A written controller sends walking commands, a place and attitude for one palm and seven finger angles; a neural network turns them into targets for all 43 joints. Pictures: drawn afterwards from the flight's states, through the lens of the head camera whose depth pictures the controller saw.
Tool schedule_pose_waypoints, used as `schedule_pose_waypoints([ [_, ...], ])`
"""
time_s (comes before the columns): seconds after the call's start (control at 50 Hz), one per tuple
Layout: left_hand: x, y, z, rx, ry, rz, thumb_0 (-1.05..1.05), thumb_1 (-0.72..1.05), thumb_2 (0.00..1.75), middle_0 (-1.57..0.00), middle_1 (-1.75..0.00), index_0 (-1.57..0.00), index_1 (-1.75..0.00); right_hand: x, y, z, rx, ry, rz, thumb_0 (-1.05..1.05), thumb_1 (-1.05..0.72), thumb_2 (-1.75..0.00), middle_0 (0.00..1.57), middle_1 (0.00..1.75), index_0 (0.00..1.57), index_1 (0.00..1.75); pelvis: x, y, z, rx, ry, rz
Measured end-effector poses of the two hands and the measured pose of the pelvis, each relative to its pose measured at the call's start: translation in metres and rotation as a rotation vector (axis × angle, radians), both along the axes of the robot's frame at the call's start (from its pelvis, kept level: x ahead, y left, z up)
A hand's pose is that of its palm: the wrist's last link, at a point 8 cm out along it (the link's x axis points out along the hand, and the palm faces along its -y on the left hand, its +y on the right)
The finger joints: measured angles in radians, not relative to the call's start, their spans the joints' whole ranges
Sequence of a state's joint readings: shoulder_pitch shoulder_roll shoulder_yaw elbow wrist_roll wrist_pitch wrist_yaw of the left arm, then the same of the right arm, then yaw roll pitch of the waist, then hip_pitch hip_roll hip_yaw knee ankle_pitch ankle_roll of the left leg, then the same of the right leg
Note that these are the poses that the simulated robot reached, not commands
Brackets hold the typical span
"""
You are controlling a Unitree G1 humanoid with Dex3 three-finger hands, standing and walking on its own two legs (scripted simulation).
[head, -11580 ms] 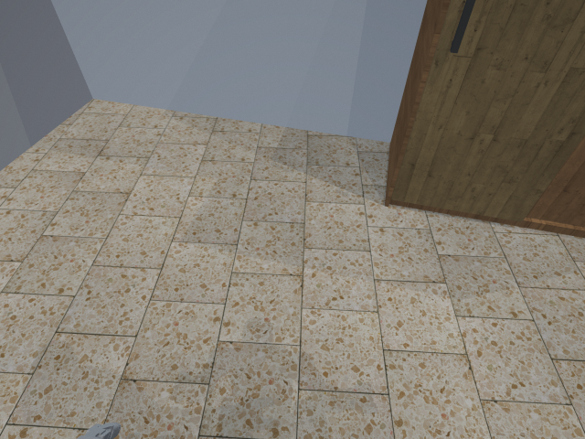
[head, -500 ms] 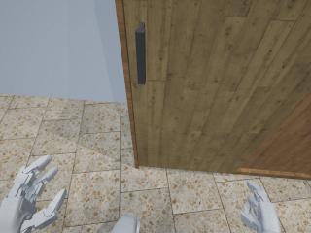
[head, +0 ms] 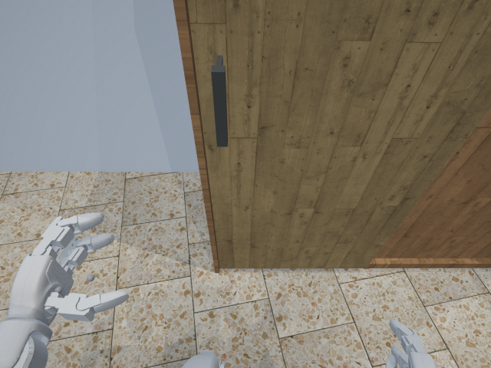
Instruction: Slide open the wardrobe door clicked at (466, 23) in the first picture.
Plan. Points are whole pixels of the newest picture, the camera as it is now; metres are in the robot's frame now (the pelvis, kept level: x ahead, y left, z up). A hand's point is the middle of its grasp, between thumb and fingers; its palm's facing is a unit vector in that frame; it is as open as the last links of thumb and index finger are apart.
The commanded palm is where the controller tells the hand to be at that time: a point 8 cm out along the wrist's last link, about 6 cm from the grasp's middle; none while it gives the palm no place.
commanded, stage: raise the hand with hooked fingers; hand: left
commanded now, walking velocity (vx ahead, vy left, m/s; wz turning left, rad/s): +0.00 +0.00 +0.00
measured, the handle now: (221, 103) +0.55 +0.10 +0.14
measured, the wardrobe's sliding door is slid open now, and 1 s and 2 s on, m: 0.00 0.00 0.00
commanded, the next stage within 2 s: move the hooked fingers beside the handle in 1.08 s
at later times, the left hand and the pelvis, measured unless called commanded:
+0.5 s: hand (35, 230) +0.25 +0.29 +0.15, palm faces +0.15 -0.99 -0.05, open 14.0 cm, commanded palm +0.22 +0.33 +0.16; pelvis -0.01 +0.01 +0.02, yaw +1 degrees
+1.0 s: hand (58, 213) +0.27 +0.27 +0.16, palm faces +0.14 -0.99 -0.03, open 14.0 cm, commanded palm +0.24 +0.31 +0.16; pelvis +0.00 -0.01 +0.03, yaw +1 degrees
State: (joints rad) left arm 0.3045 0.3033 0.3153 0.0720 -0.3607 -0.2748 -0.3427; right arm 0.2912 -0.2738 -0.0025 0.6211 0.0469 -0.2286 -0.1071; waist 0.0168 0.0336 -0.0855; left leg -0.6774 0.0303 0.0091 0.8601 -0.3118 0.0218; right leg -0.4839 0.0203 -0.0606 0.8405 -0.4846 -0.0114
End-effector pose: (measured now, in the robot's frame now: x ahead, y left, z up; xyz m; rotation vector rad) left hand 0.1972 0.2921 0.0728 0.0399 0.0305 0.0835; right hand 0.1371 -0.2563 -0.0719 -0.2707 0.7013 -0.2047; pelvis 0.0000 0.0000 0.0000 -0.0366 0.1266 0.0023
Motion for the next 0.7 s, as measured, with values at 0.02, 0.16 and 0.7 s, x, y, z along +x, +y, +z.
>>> schedule_pose_waypoints([
  [0.02,0.002,0.001,0.000,-0.002,0.005,-0.007,0.00,-0.11,0.46,-0.27,-0.95,-0.27,-0.95,0.002,0.002,0.003,-0.005,-0.011,0.003,0.02,-0.91,-0.90,0.21,0.30,0.20,0.30,-0.001,0.002,0.001,-0.002,-0.006,0.001],
  [0.16,0.013,0.018,0.041,0.033,-0.130,0.015,-0.01,-0.27,0.39,-0.29,-1.05,-0.28,-1.05,0.021,0.029,0.027,0.013,-0.118,0.054,0.02,-0.91,-0.90,0.20,0.30,0.20,0.30,-0.006,0.010,0.009,-0.009,-0.050,0.007],
  [0.7,0.034,0.046,0.086,-0.006,-0.022,0.037,-0.01,-0.50,0.30,-0.30,-1.20,-0.30,-1.20,0.018,0.028,0.040,0.045,-0.118,0.082,0.01,-0.90,-0.90,0.21,0.30,0.20,0.30,-0.010,0.000,0.030,0.003,-0.130,0.025],
])
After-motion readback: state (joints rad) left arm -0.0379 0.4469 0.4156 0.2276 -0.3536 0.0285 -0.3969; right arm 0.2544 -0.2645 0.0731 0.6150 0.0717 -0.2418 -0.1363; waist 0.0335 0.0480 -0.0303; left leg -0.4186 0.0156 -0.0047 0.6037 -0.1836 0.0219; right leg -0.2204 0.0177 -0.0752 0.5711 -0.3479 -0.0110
